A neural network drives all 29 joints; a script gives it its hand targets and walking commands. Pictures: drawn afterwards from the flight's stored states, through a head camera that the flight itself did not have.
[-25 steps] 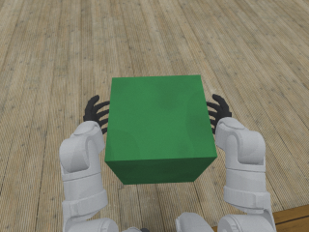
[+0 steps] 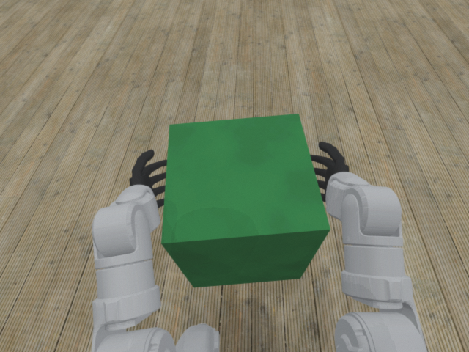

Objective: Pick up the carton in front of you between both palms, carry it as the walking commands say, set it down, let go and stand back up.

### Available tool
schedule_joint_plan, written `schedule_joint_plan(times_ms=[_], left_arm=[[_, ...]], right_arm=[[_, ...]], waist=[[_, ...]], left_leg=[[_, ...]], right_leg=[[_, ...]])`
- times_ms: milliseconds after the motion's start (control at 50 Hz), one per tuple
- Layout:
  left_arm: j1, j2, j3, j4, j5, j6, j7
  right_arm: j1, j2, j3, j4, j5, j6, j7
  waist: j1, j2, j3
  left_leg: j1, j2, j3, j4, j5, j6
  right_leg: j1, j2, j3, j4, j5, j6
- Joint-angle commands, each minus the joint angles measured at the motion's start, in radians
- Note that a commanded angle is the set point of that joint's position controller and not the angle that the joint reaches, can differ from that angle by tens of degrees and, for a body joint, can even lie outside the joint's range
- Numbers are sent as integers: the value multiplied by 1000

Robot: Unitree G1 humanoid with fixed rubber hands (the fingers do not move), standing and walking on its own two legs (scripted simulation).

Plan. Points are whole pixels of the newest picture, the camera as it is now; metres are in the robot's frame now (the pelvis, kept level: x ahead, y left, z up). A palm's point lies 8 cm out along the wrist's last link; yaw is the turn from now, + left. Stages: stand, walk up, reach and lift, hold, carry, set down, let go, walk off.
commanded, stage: carry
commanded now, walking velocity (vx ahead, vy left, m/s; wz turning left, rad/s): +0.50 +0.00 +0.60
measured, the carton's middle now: (241, 209) +0.35 +0.01 +0.02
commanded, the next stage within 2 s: none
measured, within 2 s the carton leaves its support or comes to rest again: neither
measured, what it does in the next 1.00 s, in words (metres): walks ahead: left foot, then right foot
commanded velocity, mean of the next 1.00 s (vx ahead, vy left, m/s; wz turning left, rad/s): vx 0.50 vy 0.00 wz -0.34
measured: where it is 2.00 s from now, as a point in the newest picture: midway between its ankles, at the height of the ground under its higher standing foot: (268, 133)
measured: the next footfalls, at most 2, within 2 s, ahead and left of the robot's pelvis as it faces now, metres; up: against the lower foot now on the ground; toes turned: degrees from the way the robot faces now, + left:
left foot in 0.24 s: +0.35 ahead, +0.07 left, +0.00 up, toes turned +14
right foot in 0.70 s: +0.72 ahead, -0.08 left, +0.00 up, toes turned -8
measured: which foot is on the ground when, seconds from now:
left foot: up 0.00-0.22, down 0.24-0.70, up 0.72-1.00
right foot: down 0.00-0.24, up 0.26-0.68, down 0.70-1.00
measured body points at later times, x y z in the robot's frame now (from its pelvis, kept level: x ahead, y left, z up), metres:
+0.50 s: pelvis +0.36 +0.02 +0.02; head +0.40 +0.03 +0.47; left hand +0.66 +0.21 +0.09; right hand +0.70 -0.09 +0.09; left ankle +0.32 +0.06 -0.73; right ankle +0.45 -0.14 -0.66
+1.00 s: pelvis +0.71 -0.01 +0.02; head +0.69 -0.02 +0.47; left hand +0.98 +0.12 +0.11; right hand +0.94 -0.18 +0.09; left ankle +0.82 +0.16 -0.67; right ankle +0.68 -0.07 -0.73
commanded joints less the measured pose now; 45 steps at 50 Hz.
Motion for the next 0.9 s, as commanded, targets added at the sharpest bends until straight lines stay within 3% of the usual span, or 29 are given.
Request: schedule_joint_plan(times_ms=[0, 60, 100, 140, 160, 180, 200, 220, 240, 260, 280, 300, 320, 360, 460, 520, 580, 620, 640, 660, 680, 700, 720, 740, 760, 780, 820, 880], left_arm=[[-636, -920, -740, -124, -354, -32, -150], [-565, -890, -761, -114, -348, -52, -159], [-544, -862, -772, -123, -349, -64, -163], [-504, -845, -776, -137, -343, -72, -162], [-513, -827, -768, -154, -338, -76, -159], [-531, -806, -759, -170, -325, -75, -154], [-517, -796, -756, -171, -308, -68, -149], [-469, -760, -744, -136, -290, -54, -146], [-424, -754, -728, -106, -268, -51, -141], [-394, -739, -696, -114, -258, -49, -136], [-350, -742, -682, -100, -232, -43, -133], [-352, -768, -686, -113, -221, -44, -134], [-370, -792, -697, -133, -216, -44, -137], [-351, -828, -724, -149, -219, -37, -149], [-282, -899, -836, -253, -262, -16, -173], [-198, -877, -893, -323, -291, 19, -188], [-107, -842, -899, -357, -311, 71, -201], [-34, -819, -881, -364, -314, 95, -208], [-17, -820, -867, -369, -312, 104, -212], [17, -831, -849, -367, -302, 110, -215], [20, -825, -846, -390, -297, 113, -218], [52, -848, -841, -399, -291, 116, -222], [50, -919, -866, -409, -312, 116, -230], [37, -927, -870, -422, -316, 114, -234], [19, -940, -876, -438, -318, 109, -236], [22, -956, -881, -443, -315, 104, -237], [13, -949, -882, -452, -314, 100, -240], [101, -920, -868, -420, -297, 98, -247]], right_arm=[[-611, 948, 677, -174, 230, -107, 85], [-543, 913, 688, -186, 201, -131, 83], [-508, 880, 700, -210, 192, -138, 82], [-489, 861, 710, -247, 197, -135, 85], [-505, 861, 726, -274, 211, -132, 87], [-504, 859, 735, -282, 228, -128, 88], [-501, 840, 731, -264, 238, -125, 87], [-458, 814, 715, -243, 236, -121, 87], [-444, 809, 710, -238, 234, -118, 92], [-442, 836, 749, -220, 258, -111, 102], [-431, 877, 773, -222, 289, -107, 119], [-463, 915, 797, -241, 316, -105, 136], [-479, 939, 809, -252, 330, -104, 148], [-450, 948, 811, -277, 325, -108, 158], [-292, 948, 791, -342, 282, -96, 173], [-133, 901, 769, -377, 233, -63, 175], [18, 883, 739, -380, 191, -15, 174], [47, 880, 743, -415, 194, 14, 180], [58, 879, 756, -438, 202, 27, 185], [31, 874, 768, -473, 215, 38, 192], [35, 898, 784, -503, 236, 48, 200], [41, 907, 792, -506, 258, 54, 211], [29, 940, 812, -532, 261, 49, 219], [10, 962, 813, -530, 271, 44, 225], [3, 982, 823, -531, 269, 38, 228], [8, 1009, 843, -535, 276, 31, 229], [9, 1012, 865, -544, 291, 19, 227], [72, 998, 872, -527, 274, 12, 220]], waist=[[43, -131, -419], [62, -126, -384], [47, -151, -391], [-31, -206, -464], [-81, -190, -522], [-119, -69, -540], [-93, 116, -585], [-111, 141, -687], [-113, 94, -697], [-96, 29, -647], [-81, -53, -557], [-63, -98, -482], [-63, -87, -429], [-64, -7, -412], [-37, 121, -373], [-45, 134, -307], [-47, 142, -284], [-29, 152, -311], [-18, 118, -344], [14, 14, -401], [-1, -272, -465], [9, -251, -470], [8, -143, -456], [4, -28, -419], [0, 7, -384], [-8, 26, -366], [-15, -56, -333], [-11, -113, -284]], left_leg=[[-222, -2, 68, -129, 86, 15], [-158, -51, 158, -377, 237, 40], [8, -127, 264, -595, 334, 62], [284, -193, 316, -721, 391, 68], [496, -170, 274, -802, 451, 94], [765, -69, 122, -857, 551, 152], [1116, 179, -227, -725, 993, 276], [1246, 300, -514, -716, 1019, 378], [1190, 304, -557, -779, 817, 401], [1158, 295, -503, -806, 675, 381], [1019, 269, -392, -867, 602, 318], [894, 250, -297, -906, 564, 268], [797, 231, -229, -925, 552, 228], [760, 234, -204, -966, 546, 215], [850, 152, 57, -986, 725, 86], [841, 134, 151, -1003, 754, 39], [870, 163, 193, -933, 951, 20], [837, 157, 247, -758, 1033, -11], [725, 128, 271, -599, 953, -39], [447, 97, 236, -355, 662, -70], [99, -22, 202, -30, 42, -94], [-56, -58, 59, 157, -173, -65], [-107, 21, -10, 203, -146, -46], [-58, 71, -35, 109, -68, -42], [-11, 79, -41, 10, -14, -44], [50, 100, -38, -93, 12, -50], [93, 93, 17, -224, 42, -63], [79, 97, 48, -407, 119, -91]], right_leg=[[520, -278, 204, -107, 836, -13], [537, -220, 95, -94, 977, 33], [538, -170, -20, -20, 1197, 76], [510, -214, -53, 127, 1391, 103], [420, -234, -58, 302, 1314, 124], [168, -204, -9, 544, 835, 151], [-218, -91, 55, 738, -93, 184], [-403, -12, 157, 964, -255, 180], [-444, -30, 239, 1039, -190, 151], [-497, -72, 253, 973, -165, 133], [-484, -111, 256, 816, -79, 126], [-430, -126, 234, 712, -37, 131], [-382, -124, 199, 611, -18, 131], [-351, -108, 168, 497, 19, 132], [-341, -82, 87, 126, 254, 132], [-269, -43, 10, -45, 381, 120], [-179, -5, -45, -121, 412, 95], [-3, 42, -102, -182, 409, 76], [188, 60, -96, -209, 378, 53], [458, -75, 144, -176, 406, -19], [684, -364, 634, -210, 508, -160], [696, -426, 786, -295, 488, -249], [643, -396, 676, -289, 439, -217], [527, -358, 552, -291, 509, -162], [415, -328, 484, -330, 472, -140], [329, -289, 419, -367, 355, -103], [231, -242, 337, -412, 226, -78], [205, -226, 307, -462, 202, -101]])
